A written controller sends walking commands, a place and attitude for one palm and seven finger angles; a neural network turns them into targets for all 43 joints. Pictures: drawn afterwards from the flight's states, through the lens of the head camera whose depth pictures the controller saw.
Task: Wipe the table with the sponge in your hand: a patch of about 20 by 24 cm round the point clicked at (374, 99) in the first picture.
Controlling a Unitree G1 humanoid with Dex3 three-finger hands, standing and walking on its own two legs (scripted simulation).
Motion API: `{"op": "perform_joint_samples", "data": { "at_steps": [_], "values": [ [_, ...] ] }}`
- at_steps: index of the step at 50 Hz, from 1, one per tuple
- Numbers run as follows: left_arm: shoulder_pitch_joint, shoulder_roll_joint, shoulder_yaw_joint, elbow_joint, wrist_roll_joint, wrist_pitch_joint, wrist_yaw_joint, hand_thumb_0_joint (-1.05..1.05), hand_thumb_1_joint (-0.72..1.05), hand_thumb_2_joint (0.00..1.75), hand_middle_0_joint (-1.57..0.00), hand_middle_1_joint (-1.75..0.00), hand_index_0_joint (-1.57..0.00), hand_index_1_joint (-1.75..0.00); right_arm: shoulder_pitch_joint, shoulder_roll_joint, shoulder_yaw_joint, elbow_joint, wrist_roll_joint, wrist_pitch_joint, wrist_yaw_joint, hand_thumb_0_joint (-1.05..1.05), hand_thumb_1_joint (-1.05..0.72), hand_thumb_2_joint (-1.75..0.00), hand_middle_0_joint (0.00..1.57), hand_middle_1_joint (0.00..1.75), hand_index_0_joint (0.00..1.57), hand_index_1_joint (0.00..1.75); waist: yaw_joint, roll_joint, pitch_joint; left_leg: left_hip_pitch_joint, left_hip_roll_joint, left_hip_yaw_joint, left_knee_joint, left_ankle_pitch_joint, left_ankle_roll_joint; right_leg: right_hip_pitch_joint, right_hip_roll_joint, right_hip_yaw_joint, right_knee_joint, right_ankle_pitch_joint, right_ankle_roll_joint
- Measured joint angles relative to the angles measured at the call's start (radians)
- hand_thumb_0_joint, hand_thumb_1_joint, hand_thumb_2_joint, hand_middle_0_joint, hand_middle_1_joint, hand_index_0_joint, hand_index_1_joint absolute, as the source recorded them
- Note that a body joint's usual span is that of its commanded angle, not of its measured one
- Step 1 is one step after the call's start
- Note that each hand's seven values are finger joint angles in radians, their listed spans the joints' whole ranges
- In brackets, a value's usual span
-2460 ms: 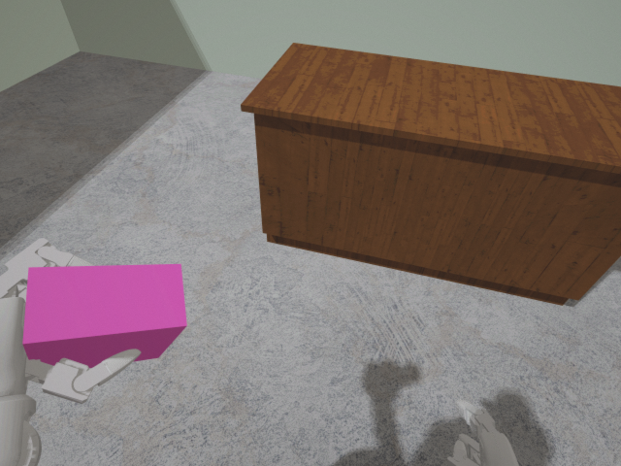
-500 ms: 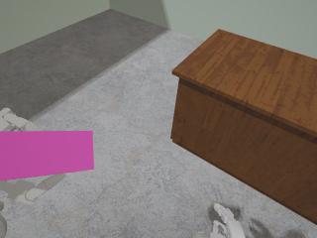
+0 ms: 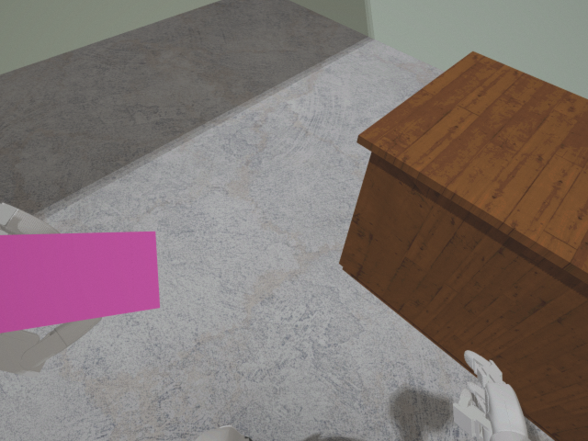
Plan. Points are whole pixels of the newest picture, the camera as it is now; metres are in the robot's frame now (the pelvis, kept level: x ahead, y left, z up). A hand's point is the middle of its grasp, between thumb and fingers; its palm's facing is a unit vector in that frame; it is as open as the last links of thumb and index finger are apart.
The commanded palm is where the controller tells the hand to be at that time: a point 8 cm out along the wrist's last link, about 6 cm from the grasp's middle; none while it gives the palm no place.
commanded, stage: turn to face it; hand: left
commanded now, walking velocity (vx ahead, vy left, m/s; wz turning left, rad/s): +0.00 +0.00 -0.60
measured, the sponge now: (85, 278) +0.23 +0.20 +0.19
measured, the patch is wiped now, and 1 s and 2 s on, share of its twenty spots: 0.00 0.00 0.00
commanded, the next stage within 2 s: none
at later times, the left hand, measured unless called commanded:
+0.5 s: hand (158, 286) +0.23 +0.14 +0.18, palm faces +0.31 -0.86 -0.41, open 10.2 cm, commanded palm +0.18 +0.19 +0.20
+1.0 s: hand (239, 321) +0.20 +0.06 +0.18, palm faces +0.04 -0.90 -0.44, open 10.2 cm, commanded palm +0.17 +0.11 +0.20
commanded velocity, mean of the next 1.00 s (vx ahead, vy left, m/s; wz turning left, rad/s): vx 0.00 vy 0.00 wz -0.60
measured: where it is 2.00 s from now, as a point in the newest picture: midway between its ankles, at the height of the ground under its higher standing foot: outside the picture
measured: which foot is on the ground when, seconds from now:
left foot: down 0.00-0.38, up 0.40-0.82, down 0.84-1.00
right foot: up 0.00-0.34, down 0.36-0.86, up 0.88-1.00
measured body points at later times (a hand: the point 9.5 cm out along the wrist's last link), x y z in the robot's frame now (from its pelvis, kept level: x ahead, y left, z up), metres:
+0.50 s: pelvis -0.03 -0.06 +0.01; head -0.01 -0.10 +0.46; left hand +0.21 +0.18 +0.20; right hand +0.13 -0.30 -0.09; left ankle +0.00 +0.09 -0.65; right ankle +0.01 -0.13 -0.72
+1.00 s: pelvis -0.09 -0.07 +0.01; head -0.09 -0.08 +0.46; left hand +0.19 +0.11 +0.21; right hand -0.03 -0.33 -0.08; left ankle -0.05 +0.08 -0.72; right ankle -0.10 -0.16 -0.67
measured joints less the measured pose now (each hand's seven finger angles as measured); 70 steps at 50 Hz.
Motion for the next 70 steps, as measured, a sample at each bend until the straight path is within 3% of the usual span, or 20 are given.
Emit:
{"op": "perform_joint_samples", "data": {
  "at_steps": [2, 5, 12, 17, 18, 20, 22, 27, 31, 36, 42, 44, 47, 49, 55, 57, 59, 63, 66, 70],
  "values": [
    [-0.038, 0.001, -0.004, 0.05, 0.004, -0.009, -0.004, -0.01, -0.49, 0.98, -0.74, -1.33, -0.74, -1.33, -0.019, 0.035, 0.005, 0.019, 0.004, -0.006, 0.009, 0.01, -0.91, -0.9, 0.2, 0.3, 0.2, 0.3, 0.007, -0.001, 0.007, -0.009, 0.001, -0.013, 0.055, -0.036, 0.033, -0.075, 0.049, 0.105, 0.21, -0.115, 0.01],
    [-0.076, -0.013, -0.026, 0.119, 0.016, 0.009, -0.02, -0.01, -0.49, 0.98, -0.74, -1.33, -0.74, -1.33, -0.027, 0.088, 0.046, 0.052, 0.01, -0.016, 0.033, 0.01, -0.91, -0.9, 0.2, 0.3, 0.2, 0.3, 0.024, 0.008, -0.007, 0.016, 0.018, -0.035, 0.033, -0.055, 0.023, -0.143, 0.111, 0.164, 0.331, -0.109, 0.015],
    [-0.082, -0.091, -0.097, 0.107, 0.023, 0.034, -0.034, -0.01, -0.49, 0.99, -0.74, -1.33, -0.74, -1.33, 0.0, 0.15, 0.123, 0.062, 0.006, -0.072, 0.056, 0.01, -0.91, -0.9, 0.21, 0.3, 0.21, 0.3, 0.081, 0.055, -0.04, 0.075, 0.063, -0.035, -0.057, -0.008, -0.009, -0.103, 0.143, 0.155, 0.06, -0.007, 0.019],
    [-0.129, -0.086, -0.09, 0.191, 0.026, 0.032, -0.042, -0.01, -0.5, 0.99, -0.74, -1.33, -0.74, -1.33, -0.002, 0.142, 0.131, 0.055, 0.004, -0.087, 0.062, 0.01, -0.9, -0.9, 0.21, 0.3, 0.21, 0.3, 0.102, 0.109, -0.056, 0.057, 0.112, -0.009, -0.022, -0.015, -0.043, -0.014, 0.169, 0.13, -0.111, 0.028, 0.027],
    [-0.141, -0.079, -0.084, 0.215, 0.026, 0.037, -0.044, -0.01, -0.5, 0.99, -0.74, -1.33, -0.74, -1.33, -0.003, 0.138, 0.129, 0.05, 0.006, -0.085, 0.063, 0.01, -0.9, -0.9, 0.21, 0.3, 0.21, 0.3, 0.104, 0.111, -0.058, 0.044, 0.12, -0.001, 0.004, -0.024, -0.052, 0.007, 0.171, 0.13, -0.157, 0.061, 0.019],
    [-0.169, -0.092, -0.09, 0.264, 0.03, 0.047, -0.048, -0.01, -0.5, 0.99, -0.74, -1.33, -0.74, -1.34, -0.014, 0.113, 0.119, 0.052, 0.011, -0.075, 0.062, 0.01, -0.9, -0.9, 0.21, 0.3, 0.21, 0.3, 0.095, 0.138, -0.045, 0.01, 0.142, -0.014, 0.085, -0.11, -0.061, -0.005, 0.196, 0.128, -0.154, 0.132, -0.055],
    [-0.181, -0.111, -0.111, 0.294, 0.025, 0.063, -0.052, -0.01, -0.5, 0.99, -0.74, -1.34, -0.74, -1.34, -0.021, 0.084, 0.106, 0.072, 0.011, -0.061, 0.058, 0.01, -0.9, -0.9, 0.21, 0.3, 0.21, 0.3, 0.087, 0.13, -0.041, -0.046, 0.099, -0.074, 0.246, -0.246, -0.071, -0.027, 0.199, 0.145, -0.14, 0.124, -0.101],
    [-0.101, -0.131, -0.138, 0.249, 0.011, 0.067, -0.055, -0.01, -0.5, 0.99, -0.74, -1.34, -0.74, -1.34, -0.021, 0.022, 0.076, 0.074, 0.012, -0.016, 0.048, 0.01, -0.91, -0.9, 0.21, 0.3, 0.21, 0.3, 0.047, 0.074, -0.03, -0.111, 0.017, -0.14, 0.521, -0.23, -0.1, -0.034, 0.22, 0.222, -0.236, 0.2, -0.123],
    [-0.051, -0.069, -0.12, 0.171, 0.003, 0.035, -0.056, -0.01, -0.5, 0.99, -0.74, -1.34, -0.74, -1.34, 0.0, -0.011, 0.041, 0.061, 0.01, 0.005, 0.039, 0.01, -0.91, -0.9, 0.2, 0.3, 0.2, 0.3, 0.015, 0.045, -0.036, -0.071, 0.004, -0.154, 0.428, -0.216, -0.101, -0.044, 0.248, 0.252, -0.3, 0.257, -0.136],
    [-0.026, -0.007, -0.05, 0.126, -0.009, 0.003, -0.05, -0.01, -0.5, 0.99, -0.73, -1.34, -0.74, -1.34, 0.024, -0.034, 0.012, 0.043, 0.016, 0.029, 0.043, 0.01, -0.91, -0.9, 0.2, 0.3, 0.2, 0.3, 0.014, 0.033, -0.062, 0.015, -0.01, -0.157, 0.214, -0.255, -0.085, -0.077, 0.289, 0.298, -0.343, 0.313, -0.145],
    [-0.045, -0.03, -0.05, 0.161, -0.009, 0.013, -0.052, -0.01, -0.5, 0.99, -0.73, -1.34, -0.74, -1.34, 0.04, -0.017, 0.031, 0.016, 0.026, 0.057, 0.054, 0.01, -0.91, -0.9, 0.2, 0.3, 0.2, 0.3, 0.024, 0.024, -0.087, 0.148, -0.018, -0.132, -0.092, -0.198, -0.046, -0.122, 0.329, 0.341, -0.344, 0.36, -0.131],
    [-0.057, -0.044, -0.062, 0.177, -0.004, 0.022, -0.058, -0.01, -0.5, 0.99, -0.73, -1.34, -0.74, -1.34, 0.039, 0.009, 0.045, 0.011, 0.023, 0.058, 0.052, 0.01, -0.91, -0.9, 0.2, 0.3, 0.2, 0.3, 0.037, 0.007, -0.073, 0.16, -0.014, -0.105, -0.11, -0.094, -0.047, -0.155, 0.334, 0.353, -0.252, 0.248, -0.087],
    [-0.06, -0.059, -0.078, 0.203, 0.02, 0.032, -0.063, -0.01, -0.5, 0.99, -0.73, -1.34, -0.74, -1.34, 0.054, 0.055, 0.063, 0.009, 0.019, 0.039, 0.05, 0.01, -0.91, -0.9, 0.2, 0.3, 0.2, 0.3, 0.055, 0.012, -0.07, 0.171, 0.015, -0.073, -0.086, -0.11, -0.058, -0.24, 0.305, 0.294, 0.093, 0.078, -0.021],
    [-0.063, -0.073, -0.09, 0.209, 0.028, 0.041, -0.066, -0.01, -0.5, 0.99, -0.73, -1.34, -0.74, -1.34, 0.066, 0.079, 0.073, 0.017, 0.018, 0.023, 0.056, 0.01, -0.91, -0.9, 0.2, 0.3, 0.2, 0.3, 0.07, 0.035, -0.068, 0.181, 0.047, -0.057, -0.078, -0.122, -0.07, -0.239, 0.263, 0.254, 0.196, 0.046, 0.002],
    [-0.119, -0.07, -0.092, 0.212, 0.031, 0.038, -0.055, -0.01, -0.5, 0.99, -0.73, -1.34, -0.74, -1.34, 0.064, 0.12, 0.111, 0.028, 0.02, -0.031, 0.078, 0.01, -0.91, -0.9, 0.21, 0.3, 0.21, 0.3, 0.094, 0.103, -0.021, 0.162, 0.161, -0.011, 0.016, -0.162, -0.132, -0.05, 0.176, 0.186, -0.126, 0.074, 0.022],
    [-0.177, -0.068, -0.097, 0.229, 0.037, 0.034, -0.058, -0.01, -0.5, 0.99, -0.73, -1.34, -0.74, -1.34, 0.041, 0.109, 0.109, 0.039, 0.02, -0.04, 0.083, 0.01, -0.91, -0.9, 0.21, 0.3, 0.21, 0.3, 0.072, 0.148, 0.025, 0.121, 0.209, -0.047, 0.114, -0.191, -0.122, -0.037, 0.219, 0.152, -0.147, 0.134, -0.05],
    [-0.205, -0.066, -0.1, 0.231, 0.033, 0.032, -0.058, -0.01, -0.5, 0.99, -0.73, -1.34, -0.74, -1.34, 0.007, 0.094, 0.103, 0.061, 0.019, -0.026, 0.085, 0.01, -0.91, -0.9, 0.21, 0.3, 0.21, 0.3, 0.05, 0.137, 0.049, 0.036, 0.154, -0.115, 0.304, -0.297, -0.105, -0.064, 0.224, 0.157, -0.132, 0.137, -0.1],
    [-0.099, -0.059, -0.07, 0.172, 0.004, 0.019, -0.062, -0.01, -0.5, 0.99, -0.73, -1.34, -0.74, -1.34, -0.046, 0.059, 0.08, 0.053, 0.014, 0.023, 0.081, 0.01, -0.91, -0.9, 0.21, 0.3, 0.21, 0.3, 0.017, 0.09, 0.064, -0.071, 0.047, -0.159, 0.541, -0.287, -0.104, -0.09, 0.25, 0.229, -0.197, 0.201, -0.125],
    [-0.007, -0.033, -0.056, 0.125, -0.005, 0.009, -0.064, -0.01, -0.5, 0.99, -0.73, -1.34, -0.74, -1.34, -0.049, 0.03, 0.056, 0.032, 0.011, 0.046, 0.077, 0.01, -0.91, -0.9, 0.21, 0.3, 0.21, 0.3, -0.005, 0.072, 0.053, -0.086, 0.018, -0.162, 0.496, -0.255, -0.108, -0.086, 0.274, 0.26, -0.26, 0.251, -0.135],
    [0.036, 0.005, -0.034, 0.08, -0.015, -0.001, -0.057, -0.01, -0.5, 0.99, -0.73, -1.34, -0.74, -1.34, -0.036, -0.005, 0.028, 0.029, 0.013, 0.058, 0.065, 0.01, -0.91, -0.9, 0.2, 0.3, 0.2, 0.3, 0.007, 0.047, 0.02, -0.057, -0.005, -0.165, 0.354, -0.262, -0.1, -0.085, 0.3, 0.297, -0.314, 0.3, -0.145]
  ]
}}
